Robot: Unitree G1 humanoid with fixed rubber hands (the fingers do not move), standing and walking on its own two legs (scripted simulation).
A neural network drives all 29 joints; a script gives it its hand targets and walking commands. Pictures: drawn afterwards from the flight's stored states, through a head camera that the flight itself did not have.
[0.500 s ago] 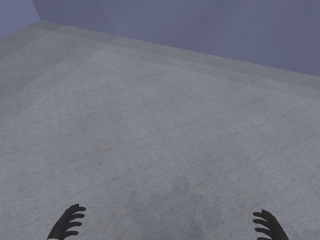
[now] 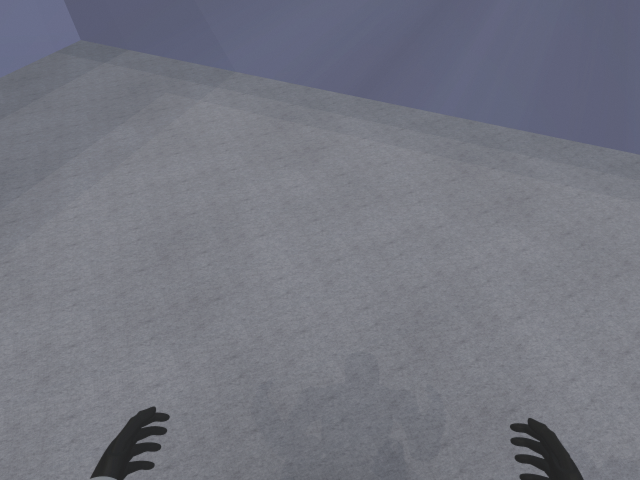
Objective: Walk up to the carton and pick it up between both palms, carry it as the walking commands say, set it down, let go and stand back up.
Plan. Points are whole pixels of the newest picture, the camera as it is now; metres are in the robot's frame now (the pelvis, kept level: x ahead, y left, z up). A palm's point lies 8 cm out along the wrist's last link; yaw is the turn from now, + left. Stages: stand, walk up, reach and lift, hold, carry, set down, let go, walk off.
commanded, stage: stand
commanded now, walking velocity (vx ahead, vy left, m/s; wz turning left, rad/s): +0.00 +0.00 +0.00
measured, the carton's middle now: out of the picture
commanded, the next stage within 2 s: walk up in 0.30 s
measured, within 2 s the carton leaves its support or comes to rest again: neither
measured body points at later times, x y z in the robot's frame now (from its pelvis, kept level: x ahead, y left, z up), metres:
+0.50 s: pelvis -0.01 +0.00 +0.00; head +0.00 +0.00 +0.45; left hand +0.16 +0.27 -0.07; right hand +0.16 -0.28 -0.07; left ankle +0.01 +0.12 -0.72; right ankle +0.00 -0.12 -0.72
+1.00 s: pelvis -0.04 +0.07 +0.02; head -0.02 +0.09 +0.46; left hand +0.09 +0.39 -0.08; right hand +0.15 -0.23 -0.04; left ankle +0.02 +0.17 -0.72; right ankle +0.00 -0.06 -0.68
